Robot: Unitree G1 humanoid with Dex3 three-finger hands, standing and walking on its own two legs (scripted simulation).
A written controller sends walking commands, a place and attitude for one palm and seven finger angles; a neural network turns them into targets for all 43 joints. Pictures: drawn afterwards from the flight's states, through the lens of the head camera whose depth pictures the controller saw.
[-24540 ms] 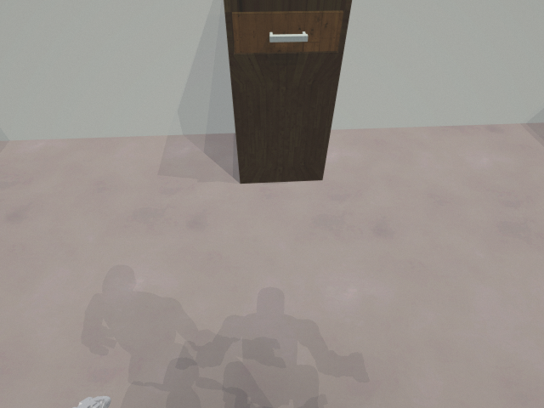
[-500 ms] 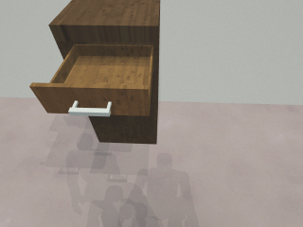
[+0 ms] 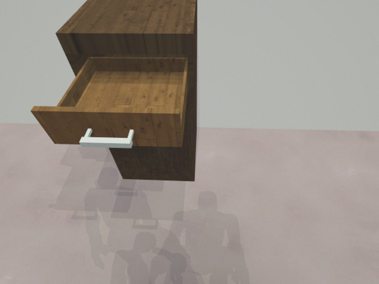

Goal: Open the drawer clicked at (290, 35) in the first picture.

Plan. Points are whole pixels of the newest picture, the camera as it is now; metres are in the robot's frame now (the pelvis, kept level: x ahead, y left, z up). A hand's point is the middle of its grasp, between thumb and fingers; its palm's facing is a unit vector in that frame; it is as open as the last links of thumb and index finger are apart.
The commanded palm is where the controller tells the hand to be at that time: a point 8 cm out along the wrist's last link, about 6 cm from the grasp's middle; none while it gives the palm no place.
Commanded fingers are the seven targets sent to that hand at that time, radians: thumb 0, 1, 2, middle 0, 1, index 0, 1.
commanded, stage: stand and wait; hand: left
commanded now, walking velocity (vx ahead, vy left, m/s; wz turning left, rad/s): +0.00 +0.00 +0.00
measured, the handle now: (108, 137) +0.48 +0.26 +0.00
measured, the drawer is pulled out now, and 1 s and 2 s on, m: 0.30 0.30 0.30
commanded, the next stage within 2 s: none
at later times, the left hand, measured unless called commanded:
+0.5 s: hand out of the picture +0.02 +0.17 -0.17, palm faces +0.02 -0.98 -0.22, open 7.4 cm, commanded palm none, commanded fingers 0.00 0.90 0.90 -0.20 -0.30 -0.20 -0.30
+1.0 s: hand out of the picture +0.04 +0.19 -0.17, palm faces +0.00 -0.97 -0.24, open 7.4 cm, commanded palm none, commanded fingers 0.00 0.90 0.90 -0.20 -0.30 -0.20 -0.30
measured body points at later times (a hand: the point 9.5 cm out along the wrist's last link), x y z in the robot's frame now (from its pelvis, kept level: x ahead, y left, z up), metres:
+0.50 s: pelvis +0.01 +0.00 +0.00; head +0.04 -0.01 +0.45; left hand +0.02 +0.22 -0.15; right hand -0.02 -0.22 -0.17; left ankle +0.00 +0.13 -0.74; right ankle +0.02 -0.07 -0.74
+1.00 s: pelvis +0.02 +0.00 +0.00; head +0.04 -0.01 +0.45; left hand +0.04 +0.24 -0.15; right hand +0.01 -0.22 -0.17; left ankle +0.00 +0.13 -0.74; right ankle +0.02 -0.07 -0.74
